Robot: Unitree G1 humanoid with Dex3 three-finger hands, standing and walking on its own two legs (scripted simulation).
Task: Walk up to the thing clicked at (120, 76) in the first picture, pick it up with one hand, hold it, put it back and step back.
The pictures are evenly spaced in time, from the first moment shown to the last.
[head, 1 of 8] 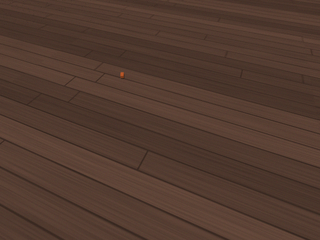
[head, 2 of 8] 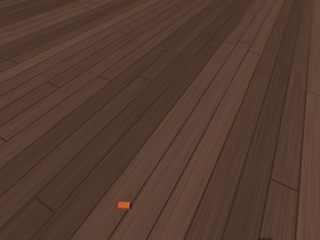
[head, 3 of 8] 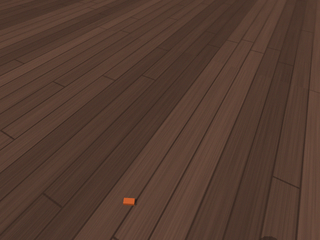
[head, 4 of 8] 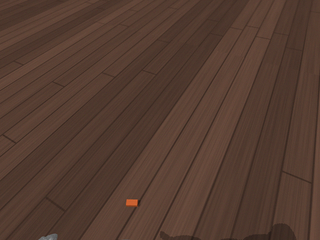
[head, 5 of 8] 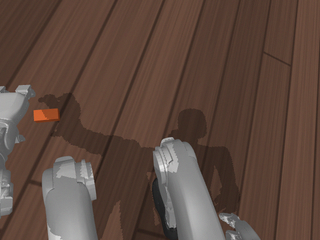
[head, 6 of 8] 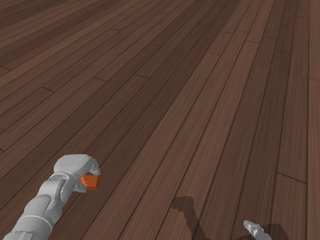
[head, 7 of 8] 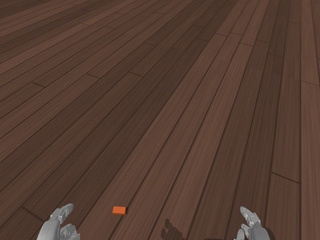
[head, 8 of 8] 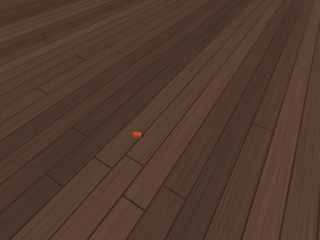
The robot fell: no
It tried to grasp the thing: yes
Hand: left
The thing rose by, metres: 0.68
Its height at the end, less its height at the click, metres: +0.00
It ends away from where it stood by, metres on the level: 0.01
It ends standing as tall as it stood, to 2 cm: yes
